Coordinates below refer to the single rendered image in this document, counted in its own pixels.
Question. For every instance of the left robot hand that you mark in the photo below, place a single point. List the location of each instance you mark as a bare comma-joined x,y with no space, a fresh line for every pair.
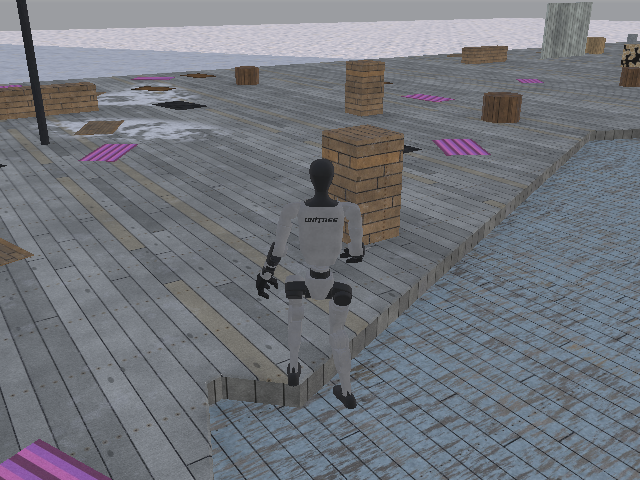
262,283

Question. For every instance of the robot right thigh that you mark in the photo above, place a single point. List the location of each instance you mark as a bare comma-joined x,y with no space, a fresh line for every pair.
338,311

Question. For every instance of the left robot forearm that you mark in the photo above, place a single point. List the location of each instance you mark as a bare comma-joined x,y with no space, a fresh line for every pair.
270,264

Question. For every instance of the left robot upper arm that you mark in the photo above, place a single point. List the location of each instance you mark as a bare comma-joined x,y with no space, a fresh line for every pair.
289,211

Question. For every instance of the right robot forearm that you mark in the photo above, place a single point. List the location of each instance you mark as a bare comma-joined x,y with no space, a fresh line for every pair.
358,257

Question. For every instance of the right robot hand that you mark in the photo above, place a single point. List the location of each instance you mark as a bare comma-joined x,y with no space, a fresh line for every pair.
351,260

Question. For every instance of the right robot upper arm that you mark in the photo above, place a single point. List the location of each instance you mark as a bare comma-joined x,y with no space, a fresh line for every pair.
353,214

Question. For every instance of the humanoid robot head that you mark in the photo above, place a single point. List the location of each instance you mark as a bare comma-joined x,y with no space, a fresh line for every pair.
321,174

